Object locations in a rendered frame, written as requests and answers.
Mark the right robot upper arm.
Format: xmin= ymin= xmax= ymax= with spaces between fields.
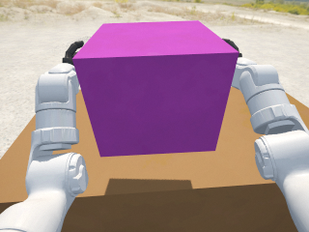
xmin=254 ymin=129 xmax=309 ymax=232

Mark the carton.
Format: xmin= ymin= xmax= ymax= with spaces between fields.
xmin=72 ymin=20 xmax=239 ymax=158

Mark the robot right hand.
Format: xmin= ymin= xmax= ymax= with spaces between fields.
xmin=222 ymin=38 xmax=242 ymax=58

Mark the pedestal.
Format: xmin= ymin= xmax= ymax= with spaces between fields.
xmin=0 ymin=87 xmax=309 ymax=232

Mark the robot left forearm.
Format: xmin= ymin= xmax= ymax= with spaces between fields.
xmin=25 ymin=63 xmax=79 ymax=195

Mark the left robot upper arm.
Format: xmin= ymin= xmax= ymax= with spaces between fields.
xmin=0 ymin=152 xmax=89 ymax=232

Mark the robot left hand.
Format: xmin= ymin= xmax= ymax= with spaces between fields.
xmin=62 ymin=41 xmax=84 ymax=66

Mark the robot right forearm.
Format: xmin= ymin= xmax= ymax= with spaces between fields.
xmin=231 ymin=57 xmax=309 ymax=135

